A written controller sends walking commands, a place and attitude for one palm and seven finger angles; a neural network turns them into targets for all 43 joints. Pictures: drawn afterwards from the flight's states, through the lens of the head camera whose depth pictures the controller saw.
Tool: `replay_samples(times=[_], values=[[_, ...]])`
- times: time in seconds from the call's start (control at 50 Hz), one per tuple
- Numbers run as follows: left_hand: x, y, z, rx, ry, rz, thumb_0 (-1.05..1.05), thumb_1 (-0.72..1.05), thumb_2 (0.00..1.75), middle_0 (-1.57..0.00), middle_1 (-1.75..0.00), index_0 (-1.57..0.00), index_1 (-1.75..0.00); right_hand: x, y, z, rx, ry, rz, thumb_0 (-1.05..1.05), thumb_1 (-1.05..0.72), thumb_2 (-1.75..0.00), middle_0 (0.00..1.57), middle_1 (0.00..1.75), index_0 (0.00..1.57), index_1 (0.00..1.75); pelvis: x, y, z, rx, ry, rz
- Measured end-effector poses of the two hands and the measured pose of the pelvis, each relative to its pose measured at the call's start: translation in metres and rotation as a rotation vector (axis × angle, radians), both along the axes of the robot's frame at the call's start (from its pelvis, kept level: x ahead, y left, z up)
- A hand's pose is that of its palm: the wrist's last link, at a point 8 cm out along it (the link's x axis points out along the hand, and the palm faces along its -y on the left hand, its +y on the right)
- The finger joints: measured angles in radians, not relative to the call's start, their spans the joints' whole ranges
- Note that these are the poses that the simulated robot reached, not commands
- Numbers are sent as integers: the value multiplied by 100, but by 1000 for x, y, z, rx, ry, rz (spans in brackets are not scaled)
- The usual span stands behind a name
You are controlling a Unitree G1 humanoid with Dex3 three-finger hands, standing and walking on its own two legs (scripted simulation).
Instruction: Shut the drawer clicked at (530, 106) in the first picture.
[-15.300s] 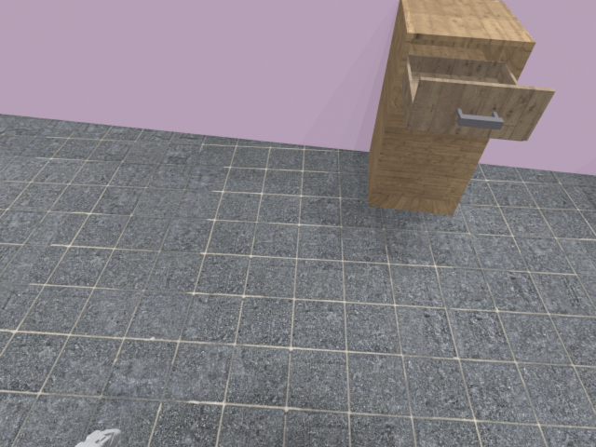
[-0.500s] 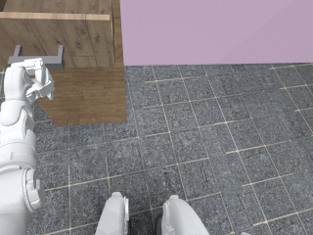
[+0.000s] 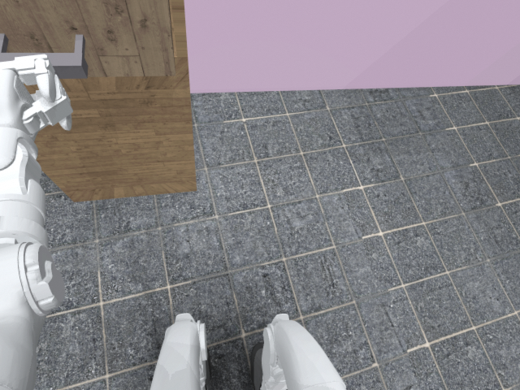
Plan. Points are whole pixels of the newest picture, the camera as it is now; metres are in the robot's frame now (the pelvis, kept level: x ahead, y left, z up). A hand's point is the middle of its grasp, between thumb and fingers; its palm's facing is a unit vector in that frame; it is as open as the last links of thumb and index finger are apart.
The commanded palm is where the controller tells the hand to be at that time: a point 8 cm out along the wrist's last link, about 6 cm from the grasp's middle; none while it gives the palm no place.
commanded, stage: push the drawer shut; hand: left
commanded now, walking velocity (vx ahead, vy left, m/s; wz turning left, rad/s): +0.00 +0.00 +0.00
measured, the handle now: (40, 54) +0.59 +0.29 +0.06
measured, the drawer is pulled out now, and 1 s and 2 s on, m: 0.05 0.00 0.00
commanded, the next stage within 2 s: pull the fist back off the drawer in 0.72 s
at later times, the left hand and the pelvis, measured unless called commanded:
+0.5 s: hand (64, 71) +0.56 +0.25 +0.05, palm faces +0.12 -0.99 -0.03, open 3.4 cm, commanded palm +0.59 +0.26 +0.06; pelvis +0.00 +0.00 -0.01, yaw -1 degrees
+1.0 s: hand (57, 67) +0.57 +0.26 +0.06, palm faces +0.09 -1.00 -0.03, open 3.5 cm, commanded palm +0.60 +0.26 +0.06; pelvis -0.01 +0.01 -0.01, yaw -2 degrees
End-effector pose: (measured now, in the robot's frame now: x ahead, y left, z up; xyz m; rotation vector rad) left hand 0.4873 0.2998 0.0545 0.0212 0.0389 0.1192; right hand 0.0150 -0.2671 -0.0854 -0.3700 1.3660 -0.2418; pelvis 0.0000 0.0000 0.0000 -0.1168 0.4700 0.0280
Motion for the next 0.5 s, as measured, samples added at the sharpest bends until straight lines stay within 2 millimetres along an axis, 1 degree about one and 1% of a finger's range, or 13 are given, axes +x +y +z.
replay_samples(times=[0.24,0.5], values=[[27,2,0,4,4,4,7,81,95,-140,-160,-140,-160,-19,4,4,-18,56,-22,0,-91,-90,21,30,20,30,1,3,-4,-13,32,-2],[50,5,2,2,18,2,7,80,94,-140,-160,-140,-160,-40,8,8,-19,122,-59,0,-91,-90,21,30,20,30,3,2,-6,-24,57,-8]])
